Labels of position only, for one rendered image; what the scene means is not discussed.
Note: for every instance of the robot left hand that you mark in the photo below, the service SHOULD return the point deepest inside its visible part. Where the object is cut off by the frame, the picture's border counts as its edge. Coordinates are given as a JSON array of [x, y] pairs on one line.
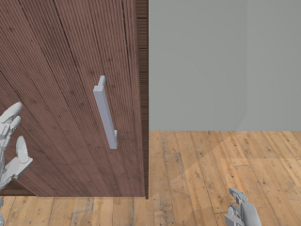
[[9, 121]]

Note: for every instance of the handle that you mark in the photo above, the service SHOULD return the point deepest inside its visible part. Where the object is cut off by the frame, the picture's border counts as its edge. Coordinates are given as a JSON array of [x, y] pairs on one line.
[[102, 104]]

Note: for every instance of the robot right hand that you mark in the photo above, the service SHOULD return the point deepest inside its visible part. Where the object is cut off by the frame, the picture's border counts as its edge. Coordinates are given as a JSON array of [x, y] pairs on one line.
[[245, 215]]

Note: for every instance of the wardrobe door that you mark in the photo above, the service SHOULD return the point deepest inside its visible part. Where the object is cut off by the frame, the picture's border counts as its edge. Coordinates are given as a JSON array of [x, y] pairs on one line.
[[52, 55], [14, 185]]

